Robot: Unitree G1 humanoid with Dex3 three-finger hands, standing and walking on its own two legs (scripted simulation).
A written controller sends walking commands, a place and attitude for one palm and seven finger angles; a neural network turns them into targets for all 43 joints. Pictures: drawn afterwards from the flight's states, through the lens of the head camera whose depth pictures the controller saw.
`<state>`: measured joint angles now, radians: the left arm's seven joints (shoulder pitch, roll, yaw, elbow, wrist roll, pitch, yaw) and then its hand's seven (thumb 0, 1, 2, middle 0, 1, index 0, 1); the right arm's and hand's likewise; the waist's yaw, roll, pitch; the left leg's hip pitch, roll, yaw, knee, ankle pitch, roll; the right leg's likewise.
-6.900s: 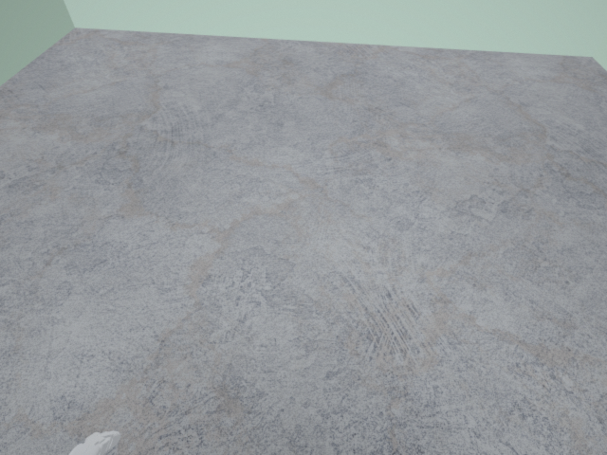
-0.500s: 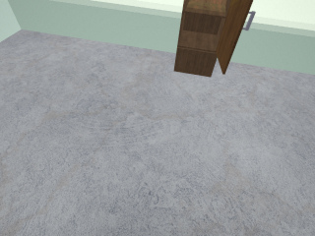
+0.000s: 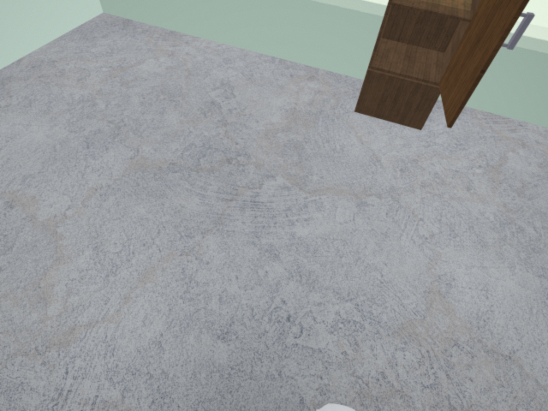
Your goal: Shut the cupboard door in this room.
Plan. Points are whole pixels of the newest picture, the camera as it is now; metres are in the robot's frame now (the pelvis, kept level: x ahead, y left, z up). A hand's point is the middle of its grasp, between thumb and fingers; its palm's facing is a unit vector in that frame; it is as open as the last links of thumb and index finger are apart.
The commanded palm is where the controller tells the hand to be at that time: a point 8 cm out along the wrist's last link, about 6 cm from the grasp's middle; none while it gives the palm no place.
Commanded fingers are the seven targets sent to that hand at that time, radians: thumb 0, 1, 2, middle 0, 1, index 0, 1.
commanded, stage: stand and wait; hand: left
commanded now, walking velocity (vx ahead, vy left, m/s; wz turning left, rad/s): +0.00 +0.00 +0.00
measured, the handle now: (514, 30) +1.39 -0.83 -0.02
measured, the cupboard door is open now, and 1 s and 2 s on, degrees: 99 99 99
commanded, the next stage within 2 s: turn or walk to find it in 0.22 s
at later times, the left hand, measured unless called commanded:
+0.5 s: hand out of the picture +0.02 +0.15 -0.16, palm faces +0.13 -0.96 -0.24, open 7.3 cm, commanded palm none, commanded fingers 0.00 0.90 0.90 -0.20 -0.30 -0.20 -0.30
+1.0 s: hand out of the picture -0.03 +0.16 -0.18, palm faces +0.22 -0.95 -0.20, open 7.4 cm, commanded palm none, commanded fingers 0.00 0.90 0.90 -0.20 -0.30 -0.20 -0.30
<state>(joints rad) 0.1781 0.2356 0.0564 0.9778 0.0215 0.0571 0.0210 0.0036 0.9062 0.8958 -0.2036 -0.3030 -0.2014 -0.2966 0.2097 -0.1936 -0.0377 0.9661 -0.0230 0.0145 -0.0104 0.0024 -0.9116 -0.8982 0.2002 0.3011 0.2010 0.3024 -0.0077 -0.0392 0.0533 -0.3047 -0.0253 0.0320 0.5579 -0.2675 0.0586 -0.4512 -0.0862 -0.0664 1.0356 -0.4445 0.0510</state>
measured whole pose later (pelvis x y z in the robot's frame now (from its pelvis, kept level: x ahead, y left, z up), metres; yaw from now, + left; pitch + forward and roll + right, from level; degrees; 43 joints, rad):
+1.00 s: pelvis -0.01 -0.02 +0.00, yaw +10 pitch -1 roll +0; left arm 0.26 0.18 0.02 1.07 0.02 0.02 0.02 0.00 0.90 0.90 -0.21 -0.30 -0.20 -0.30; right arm 0.18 -0.19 -0.04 1.05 -0.01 0.03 -0.01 0.00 -0.92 -0.90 0.20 0.30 0.20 0.30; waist 0.02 -0.01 0.04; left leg -0.27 0.00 0.01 0.58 -0.29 0.00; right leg -0.21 -0.08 -0.13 0.57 -0.34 0.02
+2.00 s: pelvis -0.04 -0.07 +0.01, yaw +27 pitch +0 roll +2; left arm 0.19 0.20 0.03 0.92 0.02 0.02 0.02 0.00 0.90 0.90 -0.20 -0.30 -0.20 -0.30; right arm 0.21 -0.26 -0.09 0.96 -0.03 0.07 0.01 0.00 -0.91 -0.90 0.20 0.30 0.20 0.30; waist -0.02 0.04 0.04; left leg -0.53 -0.05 -0.07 1.05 -0.38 -0.04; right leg -0.19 -0.04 -0.07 0.51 -0.32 -0.03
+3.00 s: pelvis -0.02 -0.08 +0.01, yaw +53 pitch -1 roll +2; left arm 0.20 0.17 0.02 0.93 0.02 0.00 0.02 0.00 0.90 0.90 -0.21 -0.30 -0.21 -0.30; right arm 0.23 -0.26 -0.07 1.00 -0.02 0.08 0.01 0.00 -0.91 -0.90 0.20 0.30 0.20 0.30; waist -0.02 0.02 0.08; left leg -0.44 0.03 -0.01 1.06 -0.41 -0.07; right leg -0.20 -0.09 -0.21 0.50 -0.28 -0.04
